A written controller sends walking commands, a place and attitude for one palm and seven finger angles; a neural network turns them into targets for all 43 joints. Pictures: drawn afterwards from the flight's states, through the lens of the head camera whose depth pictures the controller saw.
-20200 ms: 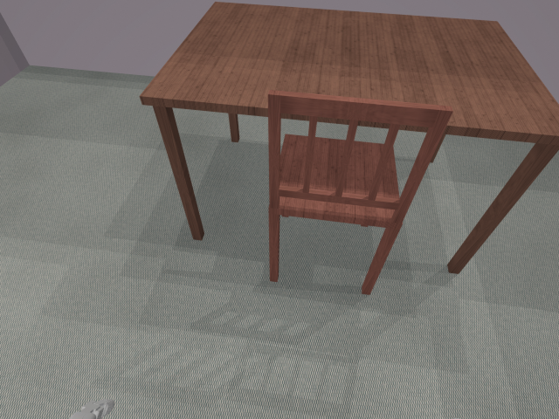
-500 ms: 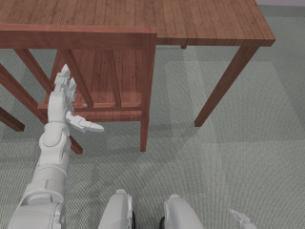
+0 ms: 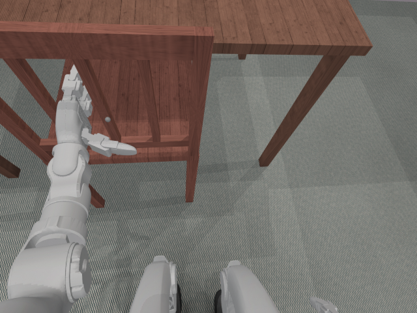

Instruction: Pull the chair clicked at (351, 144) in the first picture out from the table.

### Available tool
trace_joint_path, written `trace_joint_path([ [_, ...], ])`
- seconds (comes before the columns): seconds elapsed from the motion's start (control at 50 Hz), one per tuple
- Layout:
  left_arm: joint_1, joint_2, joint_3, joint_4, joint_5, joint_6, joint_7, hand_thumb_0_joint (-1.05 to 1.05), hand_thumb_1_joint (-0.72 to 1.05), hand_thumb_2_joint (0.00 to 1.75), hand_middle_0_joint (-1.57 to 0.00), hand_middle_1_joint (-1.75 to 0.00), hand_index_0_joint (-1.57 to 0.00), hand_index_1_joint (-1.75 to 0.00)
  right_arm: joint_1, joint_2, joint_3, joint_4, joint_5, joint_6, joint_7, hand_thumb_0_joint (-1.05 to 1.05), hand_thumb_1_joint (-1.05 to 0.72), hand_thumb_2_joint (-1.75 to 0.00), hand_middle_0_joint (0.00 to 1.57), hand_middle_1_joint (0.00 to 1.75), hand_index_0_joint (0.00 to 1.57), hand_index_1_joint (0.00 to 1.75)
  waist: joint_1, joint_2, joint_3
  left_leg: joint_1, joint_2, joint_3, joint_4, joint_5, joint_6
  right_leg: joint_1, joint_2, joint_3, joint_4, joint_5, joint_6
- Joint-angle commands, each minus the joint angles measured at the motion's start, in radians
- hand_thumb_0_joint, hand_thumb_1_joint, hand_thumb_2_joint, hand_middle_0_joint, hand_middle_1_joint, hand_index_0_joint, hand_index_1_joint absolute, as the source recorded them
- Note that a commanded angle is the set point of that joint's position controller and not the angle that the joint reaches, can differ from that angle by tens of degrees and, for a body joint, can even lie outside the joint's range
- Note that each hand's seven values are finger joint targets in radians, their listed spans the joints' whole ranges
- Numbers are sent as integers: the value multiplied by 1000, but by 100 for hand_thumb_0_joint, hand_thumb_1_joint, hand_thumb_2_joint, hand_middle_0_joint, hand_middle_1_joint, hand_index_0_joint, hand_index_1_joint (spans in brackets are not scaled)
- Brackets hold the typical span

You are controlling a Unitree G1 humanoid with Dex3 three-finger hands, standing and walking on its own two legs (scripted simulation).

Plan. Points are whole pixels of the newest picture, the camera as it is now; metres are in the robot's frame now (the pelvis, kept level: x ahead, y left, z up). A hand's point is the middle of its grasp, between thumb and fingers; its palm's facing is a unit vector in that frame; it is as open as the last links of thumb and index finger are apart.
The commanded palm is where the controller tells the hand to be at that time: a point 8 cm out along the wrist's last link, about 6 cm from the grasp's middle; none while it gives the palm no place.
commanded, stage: push the fingers through the gap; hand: left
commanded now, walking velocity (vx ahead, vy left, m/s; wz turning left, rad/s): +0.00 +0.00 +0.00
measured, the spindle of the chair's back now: (102, 107) +0.50 +0.20 +0.02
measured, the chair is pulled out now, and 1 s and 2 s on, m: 0.00 0.00 0.05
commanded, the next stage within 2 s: hook a spindle and tug to test in 0.30 s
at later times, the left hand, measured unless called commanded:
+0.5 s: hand (110, 118) +0.47 +0.18 +0.03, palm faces +0.06 -1.00 -0.01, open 16.9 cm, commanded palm +0.44 +0.21 +0.03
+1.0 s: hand (113, 119) +0.47 +0.17 +0.03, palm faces +0.10 -0.99 -0.03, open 11.1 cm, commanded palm +0.44 +0.20 +0.03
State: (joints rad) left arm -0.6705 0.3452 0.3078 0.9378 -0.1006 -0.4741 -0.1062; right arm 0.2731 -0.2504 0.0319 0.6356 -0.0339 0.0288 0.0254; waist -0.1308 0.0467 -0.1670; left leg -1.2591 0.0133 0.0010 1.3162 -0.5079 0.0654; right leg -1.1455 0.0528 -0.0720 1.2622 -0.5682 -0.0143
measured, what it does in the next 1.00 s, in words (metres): stands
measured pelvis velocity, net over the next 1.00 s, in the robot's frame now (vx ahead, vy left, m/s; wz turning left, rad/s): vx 0.01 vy -0.01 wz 0.00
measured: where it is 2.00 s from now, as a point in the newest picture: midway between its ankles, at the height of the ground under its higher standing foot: outside the picture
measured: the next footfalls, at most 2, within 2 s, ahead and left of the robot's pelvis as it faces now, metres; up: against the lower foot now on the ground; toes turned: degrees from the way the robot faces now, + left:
none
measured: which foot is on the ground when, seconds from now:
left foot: down 0.00-1.00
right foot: down 0.00-1.00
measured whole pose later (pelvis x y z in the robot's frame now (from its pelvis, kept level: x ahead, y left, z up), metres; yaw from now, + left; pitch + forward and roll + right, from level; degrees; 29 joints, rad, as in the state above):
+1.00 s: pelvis +0.01 -0.01 +0.00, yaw +0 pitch +26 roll -4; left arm -0.65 0.33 0.30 0.94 -0.10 -0.48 -0.07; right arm 0.27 -0.25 0.03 0.63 -0.03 0.07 0.04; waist -0.13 0.05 -0.17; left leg -1.24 0.02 0.00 1.30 -0.51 0.06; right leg -1.13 0.06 -0.07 1.25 -0.57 -0.02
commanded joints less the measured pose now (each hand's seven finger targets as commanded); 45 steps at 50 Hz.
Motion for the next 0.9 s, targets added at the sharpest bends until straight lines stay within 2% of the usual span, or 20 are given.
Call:
trace_joint_path([
  [0.0,-314,167,16,-217,-7,-78,-4,0,-50,30,-6,-8,-6,-8,113,-182,-73,-73,-1,-12,-4,0,-90,-90,20,30,20,30,3,104,-512,591,22,-119,-168,364,-62,56,1,23,-167,243,-31],
  [0.04,-319,170,19,-188,-9,-64,-5,0,-50,30,-6,-8,-6,-8,116,-182,-72,-68,1,-3,-5,0,-90,-90,20,30,20,30,-13,61,-483,532,18,-106,-159,334,-51,75,0,30,-174,249,-24],
  [0.06,-298,189,36,-173,-7,-59,-5,0,-50,30,-6,-8,-6,-8,118,-184,-73,-70,4,1,-6,0,-90,-90,20,30,20,30,-6,44,-463,508,18,-101,-162,317,-49,86,0,32,-177,244,-24],
  [0.08,-309,168,19,-147,-7,-54,-8,0,-50,30,-6,-8,-6,-8,120,-184,-69,-71,4,2,-6,0,-90,-90,20,30,20,30,-19,40,-435,496,17,-107,-166,297,-47,65,0,28,-176,226,-23],
  [0.14,-361,200,40,-177,-8,-69,-3,0,-50,30,-6,-8,-6,-8,115,-183,-67,-73,3,5,-8,0,-90,-90,20,30,20,30,-16,50,-435,480,16,-101,-163,278,-44,76,-1,36,-178,216,-24],
  [0.2,-418,224,42,-263,-4,-109,-2,0,-50,30,-6,-8,-6,-8,113,-183,-69,-71,-2,0,-11,0,-90,-90,20,30,20,30,-10,137,-505,574,21,-111,-161,336,-54,52,0,36,-167,237,-29],
  [0.24,-425,179,3,-268,-2,-117,-4,0,-50,30,-6,-8,-6,-8,116,-177,-71,-64,-3,0,-8,0,-90,-90,20,30,20,30,-18,157,-518,616,23,-119,-160,361,-61,38,2,29,-167,241,-31],
  [0.28,-399,188,7,-237,3,-109,-7,0,-50,30,-6,-8,-6,-8,126,-184,-75,-57,-3,2,-9,0,-90,-90,20,30,20,30,-22,140,-512,620,28,-131,-159,373,-64,23,4,23,-160,239,-32],
  [0.34,-356,137,-15,-172,-2,-72,-8,0,-50,30,-6,-8,-6,-8,127,-183,-76,-51,0,10,-4,0,-90,-90,20,30,20,30,-24,109,-477,591,26,-128,-168,346,-61,23,1,17,-174,227,-29],
  [0.38,-320,161,9,-137,-3,-52,-9,0,-50,30,-6,-8,-6,-8,130,-190,-74,-58,1,16,-5,0,-90,-90,20,30,20,30,-17,85,-468,562,24,-124,-168,341,-56,36,2,18,-171,232,-29],
  [0.5,-327,161,13,-246,-10,-77,14,0,-50,30,-17,-41,-17,-41,111,-175,-72,-83,0,20,1,0,-90,-90,20,30,20,30,-1,105,-506,589,21,-111,-168,393,-58,78,2,26,-172,280,-29],
  [0.58,-325,163,6,-271,1,-100,26,0,-50,30,-24,-63,-24,-63,112,-172,-74,-77,-1,18,0,0,-90,-90,20,30,20,30,-10,95,-502,578,22,-109,-156,402,-57,80,3,32,-161,299,-27],
  [0.62,-340,124,-23,-244,7,-94,27,0,-50,30,-27,-74,-27,-74,112,-169,-74,-69,-1,20,3,0,-90,-90,20,30,20,30,-24,88,-472,575,23,-110,-159,377,-58,57,2,28,-168,278,-24],
  [0.68,-336,153,2,-189,8,-80,27,0,-50,30,-32,-90,-32,-90,117,-176,-72,-66,-1,20,-1,0,-90,-90,20,30,20,30,-23,72,-431,522,17,-104,-162,316,-51,62,1,31,-176,246,-25],
  [0.7,-349,163,6,-212,11,-84,27,0,-44,32,-34,-96,-34,-96,112,-177,-72,-69,0,21,-2,0,-90,-90,20,30,20,30,-16,92,-456,538,18,-105,-161,331,-53,63,-1,32,-169,254,-26],
  [0.72,-360,119,-29,-213,9,-81,25,0,-39,35,-36,-101,-36,-101,108,-171,-72,-71,0,21,-1,0,-90,-90,20,30,20,30,-26,94,-461,552,17,-107,-161,332,-53,54,-1,30,-172,253,-25],
  [0.76,-359,140,-11,-218,4,-82,26,0,-28,40,-39,-112,-39,-112,111,-175,-74,-72,0,20,-3,0,-90,-90,20,30,20,30,-19,83,-472,554,18,-107,-162,340,-54,71,0,32,-176,258,-26],
  [0.8,-392,135,-18,-257,2,-92,29,0,-16,44,-43,-123,-43,-123,108,-173,-75,-70,-2,16,-4,0,-90,-90,20,30,20,30,-18,131,-518,603,20,-113,-157,376,-59,54,-2,30,-166,271,-27],
  [0.82,-382,115,-31,-249,0,-89,29,0,-11,47,-45,-129,-45,-129,110,-170,-74,-69,-1,16,-2,0,-90,-90,20,30,20,30,-21,116,-517,601,19,-111,-157,376,-58,62,0,31,-171,275,-26],
  [0.88,-347,142,-9,-229,4,-87,34,0,6,54,-50,-145,-50,-145,114,-172,-74,-70,-2,15,-2,0,-90,-90,20,30,20,30,-20,70,-516,554,14,-99,-149,372,-49,101,3,38,-169,299,-24],
])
